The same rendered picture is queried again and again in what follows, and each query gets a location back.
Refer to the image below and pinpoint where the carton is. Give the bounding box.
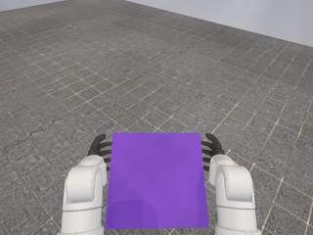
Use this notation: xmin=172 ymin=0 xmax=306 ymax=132
xmin=105 ymin=132 xmax=209 ymax=229

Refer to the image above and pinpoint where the right robot hand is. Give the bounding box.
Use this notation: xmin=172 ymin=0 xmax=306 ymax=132
xmin=201 ymin=133 xmax=225 ymax=171

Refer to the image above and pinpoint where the left robot forearm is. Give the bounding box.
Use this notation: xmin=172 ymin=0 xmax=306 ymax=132
xmin=57 ymin=155 xmax=108 ymax=235

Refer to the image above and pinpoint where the left robot hand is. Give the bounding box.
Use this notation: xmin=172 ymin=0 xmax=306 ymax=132
xmin=87 ymin=133 xmax=112 ymax=171

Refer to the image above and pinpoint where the right robot forearm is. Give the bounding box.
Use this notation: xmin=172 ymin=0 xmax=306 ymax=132
xmin=208 ymin=154 xmax=262 ymax=235

